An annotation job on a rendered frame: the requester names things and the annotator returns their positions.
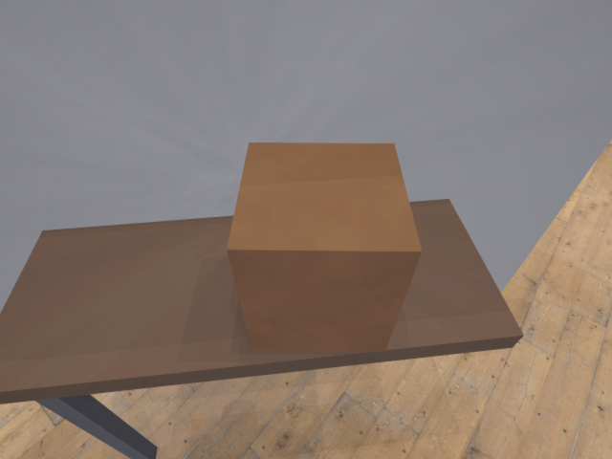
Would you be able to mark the table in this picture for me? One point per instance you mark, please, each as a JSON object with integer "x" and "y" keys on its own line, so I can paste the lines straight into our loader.
{"x": 122, "y": 307}

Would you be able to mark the carton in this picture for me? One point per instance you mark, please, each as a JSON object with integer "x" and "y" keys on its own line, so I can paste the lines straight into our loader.
{"x": 323, "y": 245}

